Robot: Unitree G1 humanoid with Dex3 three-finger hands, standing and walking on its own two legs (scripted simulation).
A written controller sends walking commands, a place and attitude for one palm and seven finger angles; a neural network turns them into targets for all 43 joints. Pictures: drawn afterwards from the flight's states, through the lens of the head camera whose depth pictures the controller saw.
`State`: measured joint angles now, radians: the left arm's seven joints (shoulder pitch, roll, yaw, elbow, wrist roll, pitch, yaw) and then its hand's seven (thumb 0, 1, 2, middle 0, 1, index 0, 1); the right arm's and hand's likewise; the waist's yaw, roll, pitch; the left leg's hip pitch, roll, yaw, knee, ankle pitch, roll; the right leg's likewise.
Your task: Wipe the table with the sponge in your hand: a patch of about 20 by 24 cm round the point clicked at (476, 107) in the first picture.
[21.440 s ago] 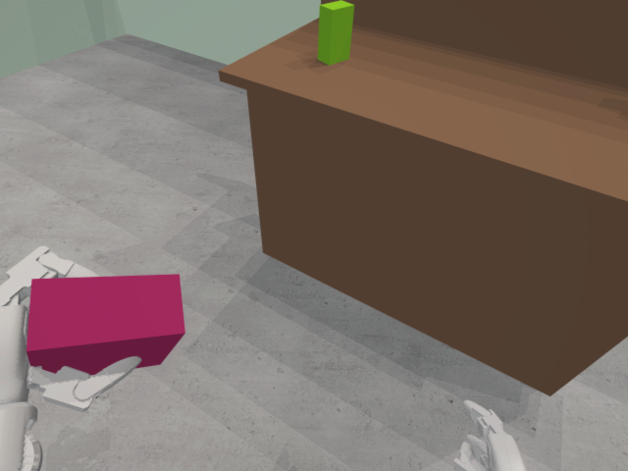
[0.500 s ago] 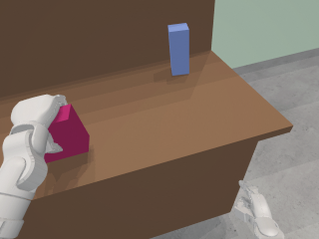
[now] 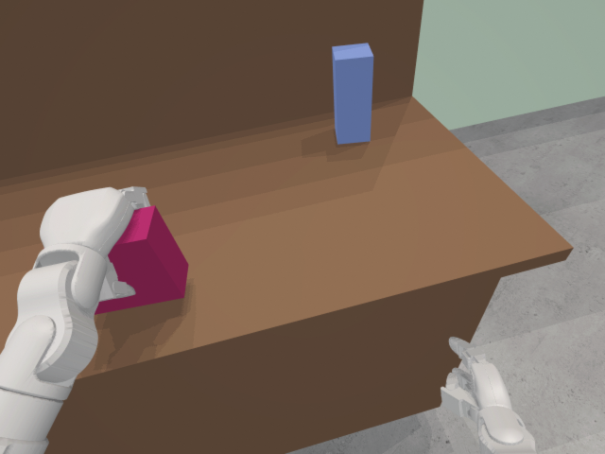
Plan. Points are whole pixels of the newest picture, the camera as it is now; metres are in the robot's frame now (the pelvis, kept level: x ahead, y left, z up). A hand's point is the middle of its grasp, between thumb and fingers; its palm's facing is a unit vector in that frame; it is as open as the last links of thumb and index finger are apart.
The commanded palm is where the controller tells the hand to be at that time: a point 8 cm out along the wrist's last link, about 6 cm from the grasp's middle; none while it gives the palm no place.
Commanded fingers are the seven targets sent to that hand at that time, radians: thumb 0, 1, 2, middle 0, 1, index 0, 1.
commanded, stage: lower the sponge onto the table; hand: left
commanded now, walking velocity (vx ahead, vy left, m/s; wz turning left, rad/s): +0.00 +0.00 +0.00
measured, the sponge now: (129, 271) +0.27 +0.29 +0.12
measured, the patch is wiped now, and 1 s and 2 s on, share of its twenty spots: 0.00 0.05 0.35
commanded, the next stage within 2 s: wipe forward along the first lane in 0.96 s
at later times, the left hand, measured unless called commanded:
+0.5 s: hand (118, 253) +0.27 +0.29 +0.15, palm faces +0.08 -0.05 -1.00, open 10.2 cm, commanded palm +0.23 +0.29 +0.23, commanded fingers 0.00 0.10 1.30 -1.20 -1.60 -1.20 -1.60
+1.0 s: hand (111, 266) +0.26 +0.30 +0.14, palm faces +0.04 -0.04 -1.00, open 10.2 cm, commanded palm +0.23 +0.29 +0.21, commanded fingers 0.00 0.10 1.30 -1.20 -1.60 -1.20 -1.60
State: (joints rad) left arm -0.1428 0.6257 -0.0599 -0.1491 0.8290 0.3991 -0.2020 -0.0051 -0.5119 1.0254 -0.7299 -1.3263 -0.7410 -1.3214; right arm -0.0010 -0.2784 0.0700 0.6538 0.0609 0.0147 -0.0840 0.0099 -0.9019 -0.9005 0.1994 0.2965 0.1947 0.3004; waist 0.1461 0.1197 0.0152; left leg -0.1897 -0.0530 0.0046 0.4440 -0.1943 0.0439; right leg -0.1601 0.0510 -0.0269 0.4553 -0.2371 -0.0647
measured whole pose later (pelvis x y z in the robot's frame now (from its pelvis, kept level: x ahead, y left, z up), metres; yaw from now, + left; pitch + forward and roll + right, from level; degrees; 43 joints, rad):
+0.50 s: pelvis +0.00 +0.00 +0.00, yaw +0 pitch -3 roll +0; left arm -0.11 0.60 -0.06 -0.13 0.85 0.40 -0.14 0.00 -0.51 1.03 -0.73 -1.32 -0.74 -1.32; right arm 0.00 -0.26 0.08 0.67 0.05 0.02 -0.07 0.01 -0.90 -0.90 0.20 0.30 0.20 0.30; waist 0.15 0.11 0.01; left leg -0.17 -0.05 0.01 0.42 -0.19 0.04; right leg -0.14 0.06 -0.02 0.43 -0.23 -0.07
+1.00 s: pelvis +0.00 -0.01 +0.00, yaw +0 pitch -4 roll +0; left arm -0.10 0.60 -0.03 -0.02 0.86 0.36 -0.11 -0.01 -0.51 1.03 -0.73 -1.32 -0.75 -1.31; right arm 0.02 -0.26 0.07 0.68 0.06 0.01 -0.08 0.01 -0.90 -0.90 0.20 0.30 0.20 0.30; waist 0.13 0.11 0.01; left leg -0.19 -0.04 -0.01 0.44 -0.19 0.03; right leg -0.15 0.07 -0.03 0.43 -0.22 -0.08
